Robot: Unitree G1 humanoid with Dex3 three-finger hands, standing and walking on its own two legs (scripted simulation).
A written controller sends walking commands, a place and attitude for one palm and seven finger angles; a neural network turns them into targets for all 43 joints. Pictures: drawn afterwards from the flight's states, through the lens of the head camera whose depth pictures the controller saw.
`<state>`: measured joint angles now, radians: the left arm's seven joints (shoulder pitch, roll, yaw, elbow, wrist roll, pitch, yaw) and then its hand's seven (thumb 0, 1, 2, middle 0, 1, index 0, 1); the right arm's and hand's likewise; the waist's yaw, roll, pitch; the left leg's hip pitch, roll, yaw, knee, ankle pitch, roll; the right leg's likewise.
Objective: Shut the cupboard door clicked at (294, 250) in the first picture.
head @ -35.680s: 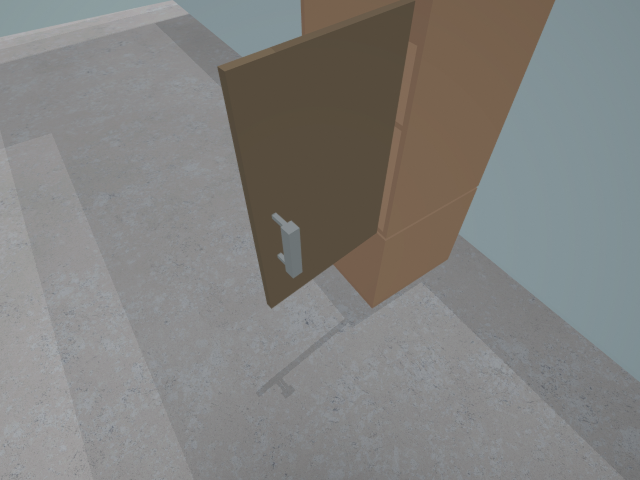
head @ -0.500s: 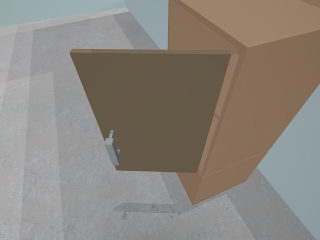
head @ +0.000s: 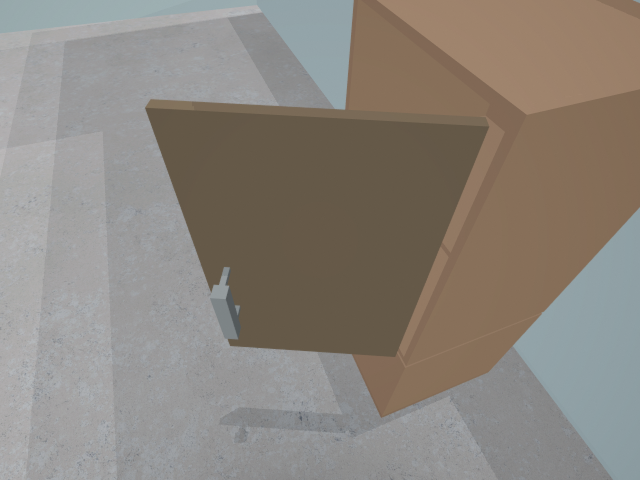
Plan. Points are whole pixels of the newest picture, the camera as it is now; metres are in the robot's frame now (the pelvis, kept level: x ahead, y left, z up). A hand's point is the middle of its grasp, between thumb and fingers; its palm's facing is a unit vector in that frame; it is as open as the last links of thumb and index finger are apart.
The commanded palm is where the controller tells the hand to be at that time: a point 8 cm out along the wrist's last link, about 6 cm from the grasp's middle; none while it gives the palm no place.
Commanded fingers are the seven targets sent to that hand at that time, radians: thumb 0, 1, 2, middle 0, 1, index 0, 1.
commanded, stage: look again from close up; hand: left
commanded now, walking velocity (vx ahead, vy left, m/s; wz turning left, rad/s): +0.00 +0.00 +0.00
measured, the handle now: (229, 303) +0.41 +0.19 -0.11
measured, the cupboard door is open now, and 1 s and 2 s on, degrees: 65 65 65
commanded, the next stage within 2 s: shuffle to correct the standing spot in 0.06 s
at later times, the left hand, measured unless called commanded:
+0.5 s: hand out of the picture +0.01 +0.17 -0.18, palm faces +0.02 -0.97 -0.24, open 7.3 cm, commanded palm none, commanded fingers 0.00 0.90 0.90 -0.20 -0.30 -0.20 -0.30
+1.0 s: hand out of the picture -0.03 +0.13 -0.18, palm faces +0.03 -0.98 -0.20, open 7.3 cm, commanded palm none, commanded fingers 0.00 0.90 0.90 -0.20 -0.30 -0.20 -0.30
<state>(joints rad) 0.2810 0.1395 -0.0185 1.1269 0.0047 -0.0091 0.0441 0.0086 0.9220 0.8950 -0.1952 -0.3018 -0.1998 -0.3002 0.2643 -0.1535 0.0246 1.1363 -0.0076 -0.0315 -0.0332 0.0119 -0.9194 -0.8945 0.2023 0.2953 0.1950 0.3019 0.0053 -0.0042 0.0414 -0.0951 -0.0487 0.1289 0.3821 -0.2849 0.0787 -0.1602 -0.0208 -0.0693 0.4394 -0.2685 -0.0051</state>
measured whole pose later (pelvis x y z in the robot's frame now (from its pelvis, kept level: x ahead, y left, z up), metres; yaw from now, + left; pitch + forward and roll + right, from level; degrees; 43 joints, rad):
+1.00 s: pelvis -0.03 -0.03 +0.00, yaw +0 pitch +0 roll +0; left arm 0.28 0.14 -0.01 1.09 0.01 -0.02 0.05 0.01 0.92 0.89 -0.20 -0.30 -0.20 -0.30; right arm 0.29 -0.13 0.01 1.12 0.00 -0.01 -0.02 0.01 -0.91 -0.89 0.20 0.30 0.19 0.30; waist 0.00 0.00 0.05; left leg -0.16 0.00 0.11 0.43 -0.26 0.03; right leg -0.18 0.01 -0.05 0.44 -0.25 -0.03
